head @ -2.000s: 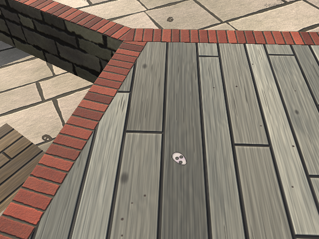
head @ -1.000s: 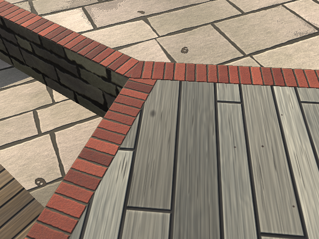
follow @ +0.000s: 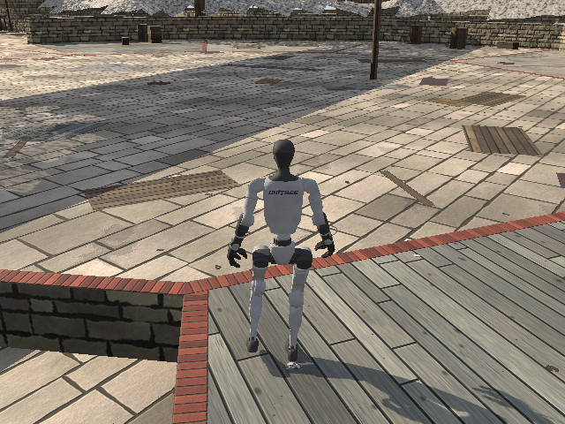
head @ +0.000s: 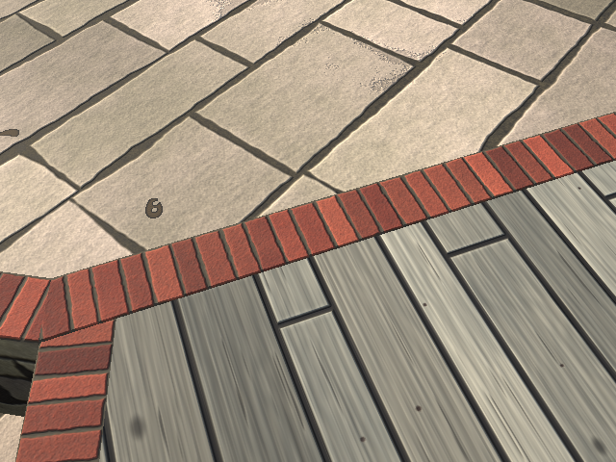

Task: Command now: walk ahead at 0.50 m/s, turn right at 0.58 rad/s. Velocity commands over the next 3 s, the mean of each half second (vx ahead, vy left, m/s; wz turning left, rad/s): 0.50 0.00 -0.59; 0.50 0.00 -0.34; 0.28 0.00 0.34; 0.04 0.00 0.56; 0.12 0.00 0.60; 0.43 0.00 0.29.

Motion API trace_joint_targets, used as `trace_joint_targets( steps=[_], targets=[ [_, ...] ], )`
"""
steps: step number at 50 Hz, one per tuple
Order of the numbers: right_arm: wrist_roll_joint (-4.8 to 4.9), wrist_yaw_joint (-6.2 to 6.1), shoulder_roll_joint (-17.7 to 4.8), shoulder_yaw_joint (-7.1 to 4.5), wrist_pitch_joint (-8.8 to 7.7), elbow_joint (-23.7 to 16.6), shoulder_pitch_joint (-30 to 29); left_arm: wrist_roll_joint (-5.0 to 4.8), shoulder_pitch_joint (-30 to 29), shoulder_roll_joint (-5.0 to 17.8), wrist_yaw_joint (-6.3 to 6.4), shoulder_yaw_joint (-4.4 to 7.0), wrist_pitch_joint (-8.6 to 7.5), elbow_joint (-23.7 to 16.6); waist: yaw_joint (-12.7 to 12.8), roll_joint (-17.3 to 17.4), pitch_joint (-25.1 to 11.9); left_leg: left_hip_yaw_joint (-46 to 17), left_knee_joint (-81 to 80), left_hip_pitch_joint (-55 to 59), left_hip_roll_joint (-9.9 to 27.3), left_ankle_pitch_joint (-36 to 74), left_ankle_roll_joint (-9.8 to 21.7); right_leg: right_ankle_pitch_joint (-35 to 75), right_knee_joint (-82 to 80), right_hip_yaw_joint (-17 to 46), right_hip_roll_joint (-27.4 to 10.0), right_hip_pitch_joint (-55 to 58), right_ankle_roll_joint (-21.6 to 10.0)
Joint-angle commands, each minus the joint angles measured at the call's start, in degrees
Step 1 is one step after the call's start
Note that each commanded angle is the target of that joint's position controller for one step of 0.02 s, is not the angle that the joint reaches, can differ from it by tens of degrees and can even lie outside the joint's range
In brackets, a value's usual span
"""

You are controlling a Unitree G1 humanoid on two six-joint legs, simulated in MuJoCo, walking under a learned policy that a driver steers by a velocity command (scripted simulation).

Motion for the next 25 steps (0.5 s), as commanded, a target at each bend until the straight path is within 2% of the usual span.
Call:
trace_joint_targets(
  steps=[1, 2, 5, 7, 9, 12, 13, 14, 15, 16, 17, 18, 19, 20, 21, 22, 23, 25],
  targets=[
    [-1.12, -0.43, -4.5, -1.19, 0.73, -3.6, 0.7, -0.12, -1.4, 9.2, 1.24, 1.93, -1.43, -4.9, -2.4, -1.0, -4.4, -0.3, -9.0, -4.3, 1.4, 5.7, -2.1, 16.1, -11.9, 17.0, -15.7, 3.4, -11.7],
    [-1.22, -0.48, -4.0, -0.95, 0.89, -4.4, -1.6, -0.26, -0.5, 9.8, 1.58, 2.11, -1.36, -4.8, -1.6, -1.6, -3.8, 0.1, -13.4, -4.4, 0.7, 9.6, -2.6, 15.7, -11.9, 15.7, -14.7, 2.5, -11.0],
    [-0.85, -0.17, -2.7, -0.25, 0.69, -6.2, -7.6, -0.58, 1.6, 9.6, 1.97, 2.07, -0.91, -4.6, 0.9, -4.5, -2.9, 1.1, -27.2, -0.4, -2.5, 21.8, -2.7, 10.6, -10.5, 12.5, -10.9, -0.2, -7.6],
    [-0.31, 0.19, -2.8, -0.08, 0.61, -7.6, -10.7, -0.68, 3.8, 9.6, 1.72, 2.03, -0.66, -4.1, 2.6, -5.6, -2.8, 1.5, -31.7, 1.7, -4.3, 25.1, -2.5, 8.3, -9.3, 13.8, -11.2, -0.2, -6.6],
    [0.34, 0.75, -4.0, -0.41, 0.4, -9.0, -12.1, -0.92, 5.3, 9.3, 1.85, 1.93, -0.38, -3.8, 3.0, -6.3, -3.1, 0.2, -34.6, 1.8, -4.8, 23.8, -1.9, 6.5, -6.2, 17.0, -12.7, 3.0, -6.1],
    [0.72, 1.49, -6.2, -1.15, -0.51, -9.9, -10.7, -0.81, 5.6, 9.2, 2.34, 1.91, 0.16, -4.4, 1.6, -8.1, -4.1, -0.5, -37.8, 4.8, -5.5, 17.8, -0.2, 5.0, -1.1, 22.4, -14.6, 7.1, -5.1],
    [0.7, 1.49, -6.7, -1.52, -0.83, -9.3, -7.5, -0.71, 4.7, 8.8, 2.44, 1.75, 0.3, -4.9, -0.5, -8.8, -4.9, 0.2, -39.6, 9.2, -5.6, 17.2, 0.9, 6.0, 1.3, 23.0, -13.9, 7.0, -4.3],
    [0.16, 1.22, -8.4, -2.44, -1.19, -8.4, -1.9, -0.42, 3.6, 7.4, 2.36, 1.2, 0.29, -5.8, -3.5, -8.5, -8.0, -0.1, -40.5, 17.9, -4.4, 17.0, 2.6, 8.5, 7.3, 21.5, -11.2, 5.0, -2.6],
    [-1.05, 0.7, -11.6, -3.33, -1.4, -7.8, 7.3, 0.27, 2.5, 4.2, 2.03, -0.08, 0.03, -7.3, -7.4, -4.0, -15.7, -8.7, -38.8, 32.6, 5.0, 15.0, 6.6, 3.5, 22.7, 16.9, -7.8, -2.0, -0.4],
    [-1.72, 0.74, -15.9, -4.49, -0.62, -5.6, 13.5, -1.23, 10.7, 0.8, 2.02, -1.15, -0.52, -8.9, -4.2, 14.8, -23.6, -34.8, -43.3, 51.9, 18.2, 4.1, 16.5, -22.5, 41.6, 9.1, -0.2, -22.7, 3.7],
    [-0.27, 1.1, -10.8, -3.38, -0.21, -6.3, 13.3, -1.9, 11.0, 6.6, 2.12, -0.47, -0.46, -7.7, -5.3, 12.9, -21.1, -42.0, -46.3, 51.6, 19.5, -8.9, 16.2, -24.4, 50.4, 10.1, -4.9, -30.8, 4.5],
    [0.06, 0.91, -6.9, -2.3, 0.29, -7.1, 10.7, -1.56, 5.6, 10.2, 2.04, 0.54, -0.04, -8.3, -6.6, 7.2, -13.6, -33.1, -47.1, 44.9, 16.9, -9.6, 13.4, -19.1, 53.1, 9.6, -7.0, -33.1, 4.9],
    [-0.37, 0.83, -5.9, -1.77, 0.84, -7.4, 7.7, -0.8, 2.2, 10.1, 2.08, 0.67, 0.36, -9.2, -5.7, 3.1, -9.1, -25.7, -48.0, 37.2, 14.6, -3.1, 11.7, -15.2, 52.7, 7.7, -8.8, -31.3, 5.3],
    [-0.65, 0.86, -5.0, -1.44, 1.21, -7.2, 5.5, -0.17, 0.1, 9.4, 1.85, 0.83, 0.49, -10.2, -4.4, 2.6, -5.5, -20.3, -49.4, 30.4, 12.5, 2.8, 11.3, -12.6, 50.0, 7.5, -10.5, -29.6, 5.4],
    [-0.99, 0.83, -4.2, -1.09, 1.2, -7.0, 4.2, -0.46, 0.5, 8.3, 1.49, 0.92, 0.84, -10.5, -2.7, 4.1, -4.2, -15.7, -51.0, 25.8, 10.8, 6.3, 10.7, -11.1, 48.1, 7.4, -12.1, -26.7, 5.2],
    [-0.84, 0.88, -4.1, -1.12, 1.04, -6.7, 3.8, -0.91, 1.2, 7.0, 1.3, 0.72, 1.24, -10.6, -2.0, 5.4, -3.6, -12.4, -52.6, 23.2, 9.9, 8.0, 10.6, -10.6, 46.4, 6.7, -12.8, -24.9, 5.3],
    [-0.67, 0.86, -4.6, -1.24, 0.75, -6.3, 4.2, -0.97, 0.9, 5.8, 1.31, 0.42, 1.62, -11.1, -1.7, 5.7, -3.2, -10.0, -54.0, 21.8, 9.9, 10.4, 11.2, -10.3, 45.1, 6.1, -13.3, -24.6, 5.5],
    [-0.54, 0.73, -6.4, -1.88, 0.31, -5.5, 5.0, -0.57, -0.9, 4.9, 1.35, 0.08, 2.02, -12.3, -1.7, 4.3, -2.9, -6.1, -55.6, 22.1, 10.7, 15.7, 12.4, -7.5, 41.5, 5.9, -13.9, -26.2, 6.2]
  ],
)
